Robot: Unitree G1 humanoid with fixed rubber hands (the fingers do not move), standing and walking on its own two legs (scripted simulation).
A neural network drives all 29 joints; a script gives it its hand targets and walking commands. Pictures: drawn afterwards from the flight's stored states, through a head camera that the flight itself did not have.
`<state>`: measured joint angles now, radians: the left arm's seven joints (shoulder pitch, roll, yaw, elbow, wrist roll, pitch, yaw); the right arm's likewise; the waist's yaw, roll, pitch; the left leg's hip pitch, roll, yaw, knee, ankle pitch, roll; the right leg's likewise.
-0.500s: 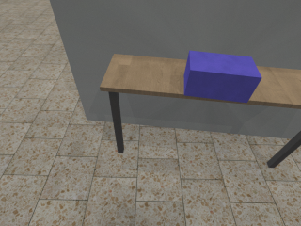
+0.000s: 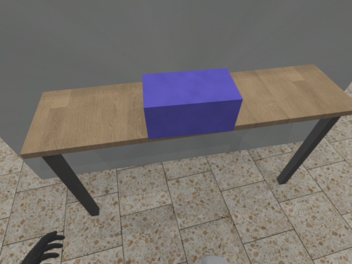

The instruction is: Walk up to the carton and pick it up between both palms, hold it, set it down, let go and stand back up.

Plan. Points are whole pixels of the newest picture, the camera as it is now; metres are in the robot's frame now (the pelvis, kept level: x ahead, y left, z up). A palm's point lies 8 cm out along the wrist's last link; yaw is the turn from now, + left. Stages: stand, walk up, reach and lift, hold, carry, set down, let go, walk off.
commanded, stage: walk up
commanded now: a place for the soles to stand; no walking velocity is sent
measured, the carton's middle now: (188, 102) +0.62 -0.06 -0.01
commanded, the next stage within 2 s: none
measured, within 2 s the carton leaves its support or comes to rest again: neither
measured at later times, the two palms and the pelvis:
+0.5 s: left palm (70, 228) +0.25 +0.27 -0.09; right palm (334, 211) +0.25 -0.38 -0.03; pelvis +0.17 -0.05 +0.01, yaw +3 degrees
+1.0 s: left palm (97, 192) +0.33 +0.20 -0.06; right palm (328, 188) +0.33 -0.43 -0.08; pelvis +0.20 -0.12 +0.02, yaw +9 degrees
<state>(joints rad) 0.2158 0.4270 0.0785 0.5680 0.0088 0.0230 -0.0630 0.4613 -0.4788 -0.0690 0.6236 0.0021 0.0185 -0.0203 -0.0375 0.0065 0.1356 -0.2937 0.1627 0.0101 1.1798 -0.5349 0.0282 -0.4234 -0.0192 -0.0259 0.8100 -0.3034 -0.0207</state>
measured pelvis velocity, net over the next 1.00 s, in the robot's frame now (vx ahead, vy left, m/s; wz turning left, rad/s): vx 0.20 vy -0.12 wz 0.15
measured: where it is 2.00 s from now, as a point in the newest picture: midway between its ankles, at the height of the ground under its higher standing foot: outside the picture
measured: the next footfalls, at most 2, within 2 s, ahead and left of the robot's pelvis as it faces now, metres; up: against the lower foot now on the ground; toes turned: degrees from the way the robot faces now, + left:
left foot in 0.28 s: +0.24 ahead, +0.06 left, +0.00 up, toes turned +8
right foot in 0.58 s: +0.31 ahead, -0.23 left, +0.00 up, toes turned +13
